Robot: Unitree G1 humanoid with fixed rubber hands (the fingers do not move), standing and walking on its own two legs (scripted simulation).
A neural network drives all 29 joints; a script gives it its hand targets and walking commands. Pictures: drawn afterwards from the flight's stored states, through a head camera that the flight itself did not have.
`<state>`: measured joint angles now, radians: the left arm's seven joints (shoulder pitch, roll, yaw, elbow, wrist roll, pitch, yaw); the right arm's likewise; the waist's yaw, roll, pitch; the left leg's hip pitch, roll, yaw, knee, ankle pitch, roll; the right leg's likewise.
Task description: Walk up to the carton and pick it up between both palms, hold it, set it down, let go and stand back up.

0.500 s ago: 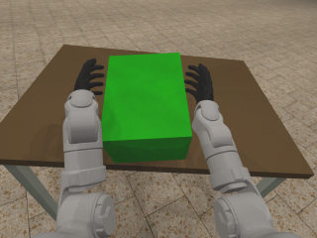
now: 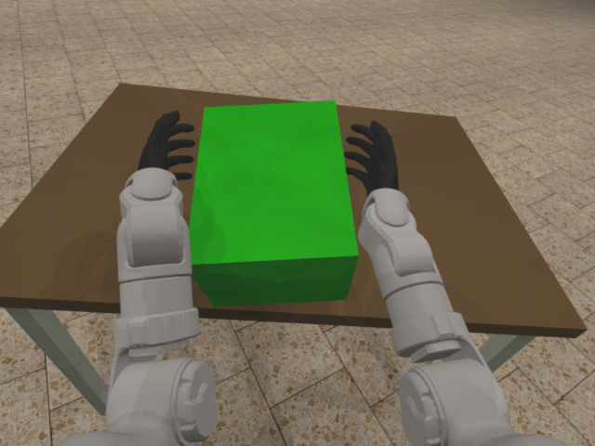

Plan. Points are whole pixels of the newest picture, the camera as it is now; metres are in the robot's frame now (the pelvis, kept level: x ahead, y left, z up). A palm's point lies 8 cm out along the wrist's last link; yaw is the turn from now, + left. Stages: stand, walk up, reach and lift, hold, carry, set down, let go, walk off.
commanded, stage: hold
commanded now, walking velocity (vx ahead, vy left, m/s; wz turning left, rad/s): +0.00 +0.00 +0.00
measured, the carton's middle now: (275, 203) +0.40 +0.00 +0.13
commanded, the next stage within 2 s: none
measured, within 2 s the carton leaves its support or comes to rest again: neither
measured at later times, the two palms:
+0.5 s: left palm (164, 165) +0.38 +0.13 +0.21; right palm (388, 182) +0.36 -0.14 +0.20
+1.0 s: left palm (160, 173) +0.37 +0.14 +0.20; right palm (382, 187) +0.36 -0.14 +0.19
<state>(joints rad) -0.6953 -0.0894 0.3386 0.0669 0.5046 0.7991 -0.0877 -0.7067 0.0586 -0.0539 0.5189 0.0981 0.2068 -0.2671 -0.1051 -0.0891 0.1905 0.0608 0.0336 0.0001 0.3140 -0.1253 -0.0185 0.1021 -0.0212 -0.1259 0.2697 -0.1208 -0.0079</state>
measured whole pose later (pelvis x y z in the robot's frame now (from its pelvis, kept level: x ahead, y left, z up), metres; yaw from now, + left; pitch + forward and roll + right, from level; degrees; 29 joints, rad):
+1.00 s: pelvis +0.00 +0.01 +0.00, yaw +0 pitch -14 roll +0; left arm -0.70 -0.10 0.32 0.07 0.51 0.79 -0.08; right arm -0.69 0.07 -0.09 0.52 0.08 0.17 -0.24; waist -0.11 -0.10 0.19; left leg 0.06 0.03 0.02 0.30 -0.12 -0.01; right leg 0.10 -0.03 -0.12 0.27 -0.12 0.00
